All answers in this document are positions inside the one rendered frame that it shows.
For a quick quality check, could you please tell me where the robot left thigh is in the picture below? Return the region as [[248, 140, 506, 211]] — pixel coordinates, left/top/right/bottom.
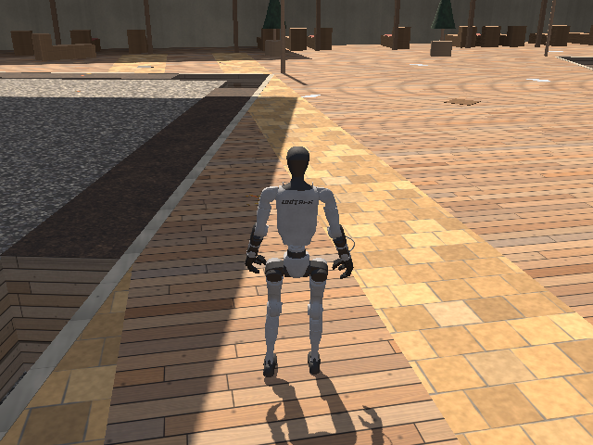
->
[[265, 258, 284, 317]]

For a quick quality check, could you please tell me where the right robot hand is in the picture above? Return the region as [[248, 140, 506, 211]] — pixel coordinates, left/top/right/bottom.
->
[[332, 257, 354, 279]]

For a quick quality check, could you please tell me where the robot right thigh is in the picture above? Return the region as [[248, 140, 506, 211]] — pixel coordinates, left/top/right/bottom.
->
[[308, 258, 328, 320]]

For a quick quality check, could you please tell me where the robot thigh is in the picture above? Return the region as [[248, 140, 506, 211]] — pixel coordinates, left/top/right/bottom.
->
[[308, 258, 328, 320], [265, 258, 284, 317]]

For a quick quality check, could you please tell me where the robot left upper arm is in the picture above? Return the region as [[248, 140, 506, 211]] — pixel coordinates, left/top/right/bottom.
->
[[254, 186, 278, 237]]

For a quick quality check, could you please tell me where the right robot forearm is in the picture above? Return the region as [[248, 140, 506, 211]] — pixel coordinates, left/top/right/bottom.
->
[[333, 224, 351, 261]]

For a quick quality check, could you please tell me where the robot right upper arm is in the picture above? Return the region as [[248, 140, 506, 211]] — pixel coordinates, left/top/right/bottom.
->
[[317, 186, 342, 238]]

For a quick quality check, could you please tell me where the left robot forearm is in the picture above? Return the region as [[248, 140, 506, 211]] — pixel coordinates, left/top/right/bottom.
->
[[246, 223, 263, 258]]

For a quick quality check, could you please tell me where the left robot hand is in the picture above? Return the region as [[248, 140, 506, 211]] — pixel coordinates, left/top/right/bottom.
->
[[245, 255, 266, 273]]

